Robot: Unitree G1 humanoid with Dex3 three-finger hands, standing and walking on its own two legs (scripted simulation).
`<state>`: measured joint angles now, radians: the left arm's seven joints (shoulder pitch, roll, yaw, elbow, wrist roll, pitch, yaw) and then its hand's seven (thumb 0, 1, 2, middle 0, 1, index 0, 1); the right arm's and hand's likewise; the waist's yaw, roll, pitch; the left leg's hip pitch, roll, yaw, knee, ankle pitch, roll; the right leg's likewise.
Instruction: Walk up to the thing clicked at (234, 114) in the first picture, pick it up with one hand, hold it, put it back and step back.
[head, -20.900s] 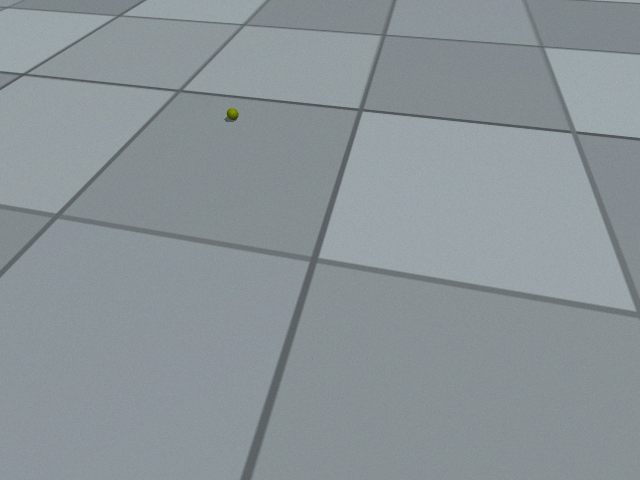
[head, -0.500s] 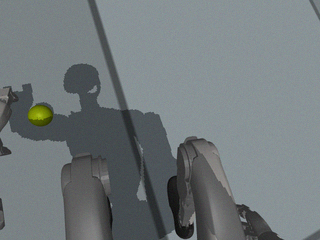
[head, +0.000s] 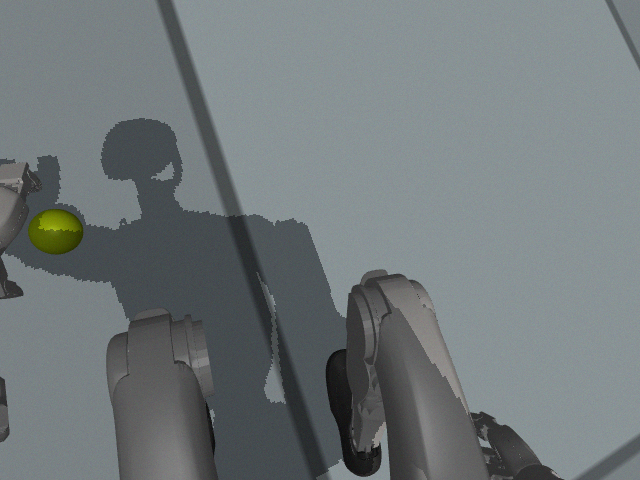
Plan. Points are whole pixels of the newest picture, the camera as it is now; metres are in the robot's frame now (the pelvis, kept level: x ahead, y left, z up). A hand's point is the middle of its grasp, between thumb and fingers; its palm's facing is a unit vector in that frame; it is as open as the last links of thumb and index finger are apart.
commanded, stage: approach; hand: left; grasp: from above
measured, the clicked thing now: (56, 231) +0.46 +0.32 -0.29
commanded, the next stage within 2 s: rest palm in 0.64 s
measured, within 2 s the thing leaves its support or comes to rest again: neither
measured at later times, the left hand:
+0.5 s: hand (31, 217) +0.45 +0.30 -0.17, palm faces -0.55 -0.10 -0.83, open 14.0 cm
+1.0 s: hand (34, 229) +0.44 +0.31 -0.20, palm faces -0.45 -0.08 -0.89, open 13.9 cm
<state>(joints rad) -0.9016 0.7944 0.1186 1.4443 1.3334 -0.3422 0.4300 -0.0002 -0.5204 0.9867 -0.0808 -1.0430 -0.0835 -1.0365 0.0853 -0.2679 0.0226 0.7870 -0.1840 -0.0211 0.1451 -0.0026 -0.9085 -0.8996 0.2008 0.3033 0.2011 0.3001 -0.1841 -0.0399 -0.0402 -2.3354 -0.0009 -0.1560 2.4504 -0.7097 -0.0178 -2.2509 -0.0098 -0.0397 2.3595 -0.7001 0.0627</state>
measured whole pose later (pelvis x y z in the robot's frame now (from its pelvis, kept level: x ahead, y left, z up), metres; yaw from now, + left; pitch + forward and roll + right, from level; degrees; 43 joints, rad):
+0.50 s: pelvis -0.01 +0.00 +0.01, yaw -1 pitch +34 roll -8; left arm -0.97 0.82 0.13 1.50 1.21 -0.19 0.29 0.00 -0.50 0.96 -0.08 -1.07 -0.10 -1.05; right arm 0.18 -0.29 0.11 0.71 -0.13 0.01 0.13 0.00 -0.91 -0.90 0.20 0.30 0.20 0.30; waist -0.29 0.01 0.01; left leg -2.31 0.02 -0.16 2.41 -0.70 -0.01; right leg -2.23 0.00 -0.05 2.31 -0.67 0.06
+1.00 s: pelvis +0.00 +0.01 -0.01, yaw -2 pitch +33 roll -10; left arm -1.04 0.84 0.11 1.67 1.36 -0.23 0.54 0.00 -0.48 0.98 -0.08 -1.05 -0.09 -1.04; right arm 0.03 -0.27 0.10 0.74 -0.20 -0.09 0.16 -0.01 -0.90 -0.90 0.20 0.30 0.20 0.30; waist -0.29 -0.06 -0.01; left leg -2.38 0.00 -0.17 2.49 -0.70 0.00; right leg -2.27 0.00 -0.05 2.37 -0.68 0.07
